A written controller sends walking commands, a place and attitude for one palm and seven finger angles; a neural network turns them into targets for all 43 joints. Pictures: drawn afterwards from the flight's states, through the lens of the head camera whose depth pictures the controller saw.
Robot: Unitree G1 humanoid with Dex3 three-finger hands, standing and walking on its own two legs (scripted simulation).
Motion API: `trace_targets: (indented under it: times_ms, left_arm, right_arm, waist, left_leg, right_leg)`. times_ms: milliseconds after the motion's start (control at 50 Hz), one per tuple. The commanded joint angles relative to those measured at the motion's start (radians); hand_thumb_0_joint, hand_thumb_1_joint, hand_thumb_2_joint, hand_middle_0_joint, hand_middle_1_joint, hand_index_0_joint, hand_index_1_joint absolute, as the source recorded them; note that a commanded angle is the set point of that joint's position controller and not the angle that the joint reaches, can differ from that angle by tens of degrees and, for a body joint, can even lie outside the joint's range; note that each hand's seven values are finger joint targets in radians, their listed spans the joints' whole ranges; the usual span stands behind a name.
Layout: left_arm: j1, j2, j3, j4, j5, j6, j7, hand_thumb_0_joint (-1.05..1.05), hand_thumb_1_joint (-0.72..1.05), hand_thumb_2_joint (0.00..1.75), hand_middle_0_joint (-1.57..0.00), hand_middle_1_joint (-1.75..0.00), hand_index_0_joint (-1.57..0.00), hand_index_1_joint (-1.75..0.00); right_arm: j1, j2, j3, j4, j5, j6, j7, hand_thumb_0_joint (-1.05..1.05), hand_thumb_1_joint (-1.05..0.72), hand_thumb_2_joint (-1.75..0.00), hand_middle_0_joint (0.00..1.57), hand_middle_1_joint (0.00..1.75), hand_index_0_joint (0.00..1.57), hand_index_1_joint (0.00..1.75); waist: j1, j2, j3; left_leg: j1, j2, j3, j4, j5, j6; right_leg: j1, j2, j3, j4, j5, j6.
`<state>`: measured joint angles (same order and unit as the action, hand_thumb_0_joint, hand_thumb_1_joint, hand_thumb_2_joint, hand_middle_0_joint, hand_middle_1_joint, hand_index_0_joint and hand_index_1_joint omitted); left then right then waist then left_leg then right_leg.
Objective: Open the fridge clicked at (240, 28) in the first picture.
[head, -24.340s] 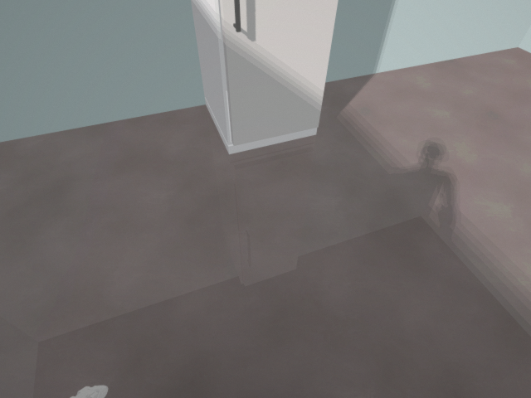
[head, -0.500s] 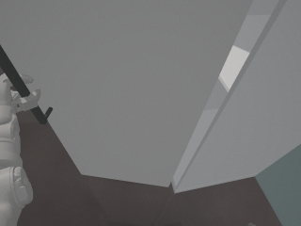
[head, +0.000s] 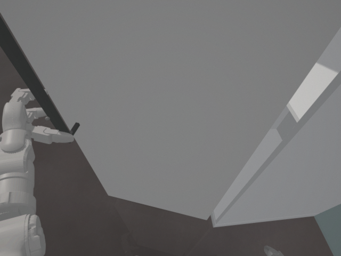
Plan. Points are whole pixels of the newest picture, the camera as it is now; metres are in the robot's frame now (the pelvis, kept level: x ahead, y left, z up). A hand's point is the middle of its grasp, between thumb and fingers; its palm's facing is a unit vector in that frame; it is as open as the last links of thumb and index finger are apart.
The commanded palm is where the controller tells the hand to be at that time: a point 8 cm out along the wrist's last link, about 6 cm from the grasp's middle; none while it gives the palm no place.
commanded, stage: slip the hand off the handle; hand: left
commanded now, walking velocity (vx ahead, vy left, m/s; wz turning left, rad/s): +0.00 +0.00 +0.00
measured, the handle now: (36, 72) +0.43 +0.31 +0.19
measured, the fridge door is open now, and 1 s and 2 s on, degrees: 71 71 71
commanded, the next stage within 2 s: draw the hand back to the body in 1.28 s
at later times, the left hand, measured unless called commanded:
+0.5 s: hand (17, 120) +0.38 +0.38 +0.09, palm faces +0.42 -0.86 -0.29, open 14.7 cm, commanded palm +0.35 +0.42 +0.10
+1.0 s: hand (2, 140) +0.33 +0.39 +0.08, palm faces +0.42 -0.86 -0.28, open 14.7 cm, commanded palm +0.28 +0.42 +0.10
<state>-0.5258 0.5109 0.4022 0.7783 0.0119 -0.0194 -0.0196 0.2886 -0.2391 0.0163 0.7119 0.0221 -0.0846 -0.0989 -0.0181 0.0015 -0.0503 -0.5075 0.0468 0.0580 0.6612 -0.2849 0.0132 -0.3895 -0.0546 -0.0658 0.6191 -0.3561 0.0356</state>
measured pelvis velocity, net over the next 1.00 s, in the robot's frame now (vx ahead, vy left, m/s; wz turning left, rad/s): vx -0.01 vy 0.00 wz -0.01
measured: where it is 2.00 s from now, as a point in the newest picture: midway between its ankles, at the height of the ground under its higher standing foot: outside the picture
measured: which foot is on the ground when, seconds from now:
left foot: down 0.00-1.00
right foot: down 0.00-1.00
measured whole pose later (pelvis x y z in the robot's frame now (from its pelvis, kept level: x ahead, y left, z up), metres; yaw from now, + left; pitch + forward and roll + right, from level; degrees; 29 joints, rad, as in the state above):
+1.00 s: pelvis -0.01 +0.00 -0.01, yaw -1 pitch +9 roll -2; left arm -0.31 0.65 0.59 0.71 -0.05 -0.07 -0.20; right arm 0.33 -0.26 0.02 0.66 0.04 -0.05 -0.14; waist -0.03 0.00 -0.07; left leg -0.57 0.06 0.06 0.71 -0.30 0.02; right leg -0.44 -0.04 -0.06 0.65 -0.36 0.04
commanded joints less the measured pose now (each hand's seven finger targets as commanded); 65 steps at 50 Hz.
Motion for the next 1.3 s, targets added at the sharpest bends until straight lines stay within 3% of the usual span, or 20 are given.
trace_targets:
  times_ms: [0, 80, 160, 200, 240, 280, 380, 560, 600, 680, 720, 760, 820, 860, 1040, 1160, 1180, 1220, 1260, 1280]
  left_arm:
    - [-0.384, 0.477, 0.154, -0.17, 0.04, -0.024, 0.005, 0.0, -0.55, 0.2, -0.25, -1.15, -0.25, -1.15]
    - [-0.307, 0.463, 0.168, -0.229, 0.024, -0.074, -0.028, 0.0, -0.55, 0.2, -0.25, -1.15, -0.25, -1.15]
    - [-0.255, 0.433, 0.144, -0.144, -0.012, -0.06, -0.088, 0.0, -0.55, 0.2, -0.25, -1.15, -0.25, -1.15]
    - [-0.283, 0.484, 0.163, -0.096, -0.012, -0.043, -0.111, 0.0, -0.55, 0.2, -0.25, -1.15, -0.25, -1.15]
    - [-0.348, 0.513, 0.166, -0.099, -0.001, -0.057, -0.117, 0.0, -0.55, 0.2, -0.25, -1.15, -0.25, -1.15]
    - [-0.353, 0.555, 0.183, -0.115, 0.015, -0.084, -0.127, 0.0, -0.55, 0.2, -0.25, -1.15, -0.25, -1.15]
    - [-0.416, 0.594, 0.189, -0.008, 0.012, -0.14, -0.154, 0.0, -0.55, 0.2, -0.25, -1.15, -0.25, -1.15]
    - [-0.434, 0.732, 0.252, 0.096, 0.043, -0.176, -0.191, 0.0, -0.55, 0.2, -0.25, -1.15, -0.25, -1.15]
    - [-0.38, 0.656, 0.204, 0.105, 0.033, -0.173, -0.206, 0.0, -0.55, 0.2, -0.25, -1.15, -0.25, -1.15]
    - [-0.243, 0.685, 0.273, 0.054, -0.008, -0.164, -0.228, 0.0, -0.55, 0.2, -0.25, -1.15, -0.25, -1.15]
    - [-0.226, 0.621, 0.235, -0.02, -0.02, -0.153, -0.228, 0.0, -0.55, 0.2, -0.25, -1.15, -0.25, -1.15]
    - [-0.187, 0.648, 0.276, -0.082, -0.032, -0.153, -0.212, 0.0, -0.55, 0.2, -0.25, -1.15, -0.25, -1.15]
    - [-0.17, 0.587, 0.249, -0.204, -0.05, -0.148, -0.188, 0.0, -0.55, 0.2, -0.25, -1.15, -0.25, -1.15]
    - [-0.114, 0.595, 0.278, -0.251, -0.064, -0.142, -0.171, 0.0, -0.55, 0.2, -0.25, -1.15, -0.25, -1.15]
    - [0.013, 0.53, 0.258, -0.369, -0.091, -0.059, -0.17, 0.0, -0.55, 0.2, -0.25, -1.15, -0.25, -1.15]
    - [0.085, 0.44, 0.208, -0.437, -0.125, -0.046, -0.19, 0.0, -0.55, 0.2, -0.25, -1.15, -0.25, -1.15]
    - [0.11, 0.478, 0.249, -0.435, -0.13, -0.041, -0.192, 0.0, -0.55, 0.2, -0.25, -1.15, -0.25, -1.15]
    - [0.128, 0.462, 0.239, -0.422, -0.136, -0.027, -0.201, 0.0, -0.55, 0.2, -0.25, -1.15, -0.25, -1.15]
    - [0.145, 0.449, 0.226, -0.463, -0.131, -0.028, -0.201, 0.0, -0.55, 0.2, -0.25, -1.15, -0.25, -1.15]
    - [0.122, 0.491, 0.258, -0.471, -0.13, -0.029, -0.2, 0.0, -0.55, 0.2, -0.25, -1.15, -0.25, -1.15]
  right_arm:
    - [0.054, -0.2, -0.068, -0.101, -0.006, -0.01, -0.026, 0.0, -0.9, -0.9, 0.2, 0.3, 0.2, 0.3]
    - [0.066, -0.191, -0.077, -0.119, -0.009, -0.001, -0.027, 0.0, -0.9, -0.9, 0.2, 0.3, 0.2, 0.3]
    - [0.071, -0.198, -0.076, -0.114, 0.003, 0.007, -0.027, 0.0, -0.9, -0.9, 0.2, 0.3, 0.2, 0.3]
    - [0.075, -0.209, -0.076, -0.113, 0.008, 0.013, -0.033, 0.0, -0.9, -0.9, 0.2, 0.3, 0.2, 0.3]
    - [0.081, -0.212, -0.077, -0.105, 0.007, 0.017, -0.04, 0.0, -0.9, -0.9, 0.2, 0.3, 0.2, 0.3]
    - [0.094, -0.213, -0.079, -0.108, 0.003, 0.019, -0.043, 0.0, -0.9, -0.9, 0.2, 0.3, 0.2, 0.3]
    - [0.108, -0.219, -0.072, -0.083, 0.001, 0.025, -0.053, 0.0, -0.9, -0.9, 0.2, 0.3, 0.2, 0.3]
    - [0.136, -0.232, -0.065, -0.093, -0.004, 0.043, -0.055, 0.0, -0.9, -0.9, 0.2, 0.3, 0.2, 0.3]
    - [0.13, -0.224, -0.064, -0.107, -0.001, 0.044, -0.049, 0.0, -0.9, -0.9, 0.2, 0.3, 0.2, 0.3]
    - [0.123, -0.23, -0.073, -0.132, 0.007, 0.049, -0.042, 0.0, -0.9, -0.9, 0.2, 0.3, 0.2, 0.3]
    - [0.104, -0.22, -0.075, -0.149, 0.013, 0.044, -0.039, 0.0, -0.9, -0.9, 0.2, 0.3, 0.2, 0.3]
    - [0.101, -0.22, -0.077, -0.152, 0.014, 0.04, -0.042, 0.0, -0.9, -0.9, 0.2, 0.3, 0.2, 0.3]
    - [0.069, -0.208, -0.073, -0.162, 0.014, 0.021, -0.045, 0.0, -0.9, -0.9, 0.2, 0.3, 0.2, 0.3]
    - [0.06, -0.206, -0.072, -0.16, 0.014, 0.008, -0.048, 0.0, -0.9, -0.9, 0.2, 0.3, 0.2, 0.3]
    - [0.01, -0.189, -0.054, -0.174, 0.019, -0.043, -0.058, 0.0, -0.9, -0.9, 0.2, 0.3, 0.2, 0.3]
    - [-0.019, -0.182, -0.051, -0.179, 0.02, -0.079, -0.061, 0.0, -0.9, -0.9, 0.2, 0.3, 0.2, 0.3]
    - [-0.019, -0.188, -0.053, -0.177, 0.02, -0.082, -0.063, 0.0, -0.9, -0.9, 0.2, 0.3, 0.2, 0.3]
    - [-0.033, -0.186, -0.048, -0.18, 0.026, -0.089, -0.064, 0.0, -0.9, -0.9, 0.2, 0.3, 0.2, 0.3]
    - [-0.038, -0.181, -0.048, -0.185, 0.022, -0.096, -0.062, 0.0, -0.9, -0.9, 0.2, 0.3, 0.2, 0.3]
    - [-0.039, -0.186, -0.048, -0.181, 0.023, -0.098, -0.065, 0.0, -0.9, -0.9, 0.2, 0.3, 0.2, 0.3]
  waist:
    - [-0.009, 0.067, -0.308]
    - [0.006, 0.118, -0.391]
    - [-0.004, 0.11, -0.321]
    - [-0.012, 0.075, -0.278]
    - [-0.018, 0.108, -0.266]
    - [-0.019, 0.118, -0.328]
    - [-0.038, 0.121, -0.291]
    - [-0.025, 0.149, -0.337]
    - [-0.023, 0.139, -0.324]
    - [0.015, 0.12, -0.35]
    - [0.008, 0.133, -0.332]
    - [0.015, 0.135, -0.334]
    - [0.009, 0.176, -0.315]
    - [0.02, 0.183, -0.319]
    - [0.023, 0.174, -0.223]
    - [0.02, 0.165, -0.231]
    - [0.031, 0.147, -0.239]
    - [0.029, 0.121, -0.202]
    - [0.034, 0.151, -0.226]
    - [0.031, 0.142, -0.225]
  left_leg:
    - [0.27, -0.03, -0.043, -0.045, 0.37, 0.019]
    - [0.342, -0.022, -0.041, -0.016, 0.481, 0.018]
    - [0.296, -0.026, -0.035, -0.018, 0.425, 0.019]
    - [0.25, -0.031, -0.033, -0.027, 0.357, 0.023]
    - [0.244, -0.033, -0.033, -0.025, 0.333, 0.025]
    - [0.27, -0.035, -0.032, -0.016, 0.353, 0.028]
    - [0.232, -0.036, -0.039, -0.01, 0.271, 0.03]
    - [0.195, -0.037, -0.043, 0.001, 0.238, 0.035]
    - [0.196, -0.037, -0.041, -0.001, 0.221, 0.033]
    - [0.185, -0.036, -0.032, -0.004, 0.255, 0.034]
    - [0.204, -0.033, -0.032, -0.012, 0.238, 0.035]
    - [0.212, -0.03, -0.04, -0.02, 0.239, 0.035]
    - [0.252, -0.024, -0.056, -0.04, 0.212, 0.029]
    - [0.263, -0.023, -0.064, -0.048, 0.209, 0.029]
    - [0.252, -0.023, -0.079, -0.077, 0.165, 0.019]
    - [0.303, -0.024, -0.093, -0.078, 0.197, 0.012]
    - [0.292, -0.028, -0.089, -0.076, 0.207, 0.013]
    - [0.269, -0.03, -0.088, -0.08, 0.181, 0.012]
    - [0.285, -0.035, -0.081, -0.075, 0.207, 0.013]
    - [0.282, -0.035, -0.079, -0.072, 0.206, 0.013]
  right_leg:
    - [-0.011, 0.066, -0.005, -0.043, 0.341, -0.044]
    - [-0.004, 0.076, -0.002, -0.03, 0.387, -0.048]
    - [-0.03, 0.078, -0.003, -0.043, 0.367, -0.045]
    - [-0.042, 0.077, -0.002, -0.052, 0.34, -0.043]
    - [-0.05, 0.071, 0.002, -0.053, 0.32, -0.048]
    - [-0.05, 0.078, 0.005, -0.048, 0.326, -0.048]
    - [-0.094, 0.077, 0.008, -0.052, 0.255, -0.045]
    - [-0.113, 0.081, 0.01, -0.033, 0.209, -0.046]
    - [-0.13, 0.084, 0.003, -0.035, 0.189, -0.044]
    - [-0.089, 0.088, 0.003, -0.028, 0.225, -0.045]
    - [-0.113, 0.09, -0.003, -0.033, 0.195, -0.043]
    - [-0.1, 0.093, -0.002, -0.036, 0.188, -0.046]
    - [-0.126, 0.094, -0.011, -0.04, 0.143, -0.047]
    - [-0.106, 0.095, -0.01, -0.045, 0.141, -0.05]
    - [-0.093, 0.085, -0.02, -0.059, 0.126, -0.052]
    - [-0.094, 0.083, -0.026, -0.063, 0.145, -0.052]
    - [-0.078, 0.082, -0.025, -0.064, 0.156, -0.052]
    - [-0.087, 0.08, -0.03, -0.063, 0.142, -0.049]
    - [-0.068, 0.077, -0.027, -0.063, 0.16, -0.053]
    - [-0.069, 0.078, -0.025, -0.064, 0.164, -0.051]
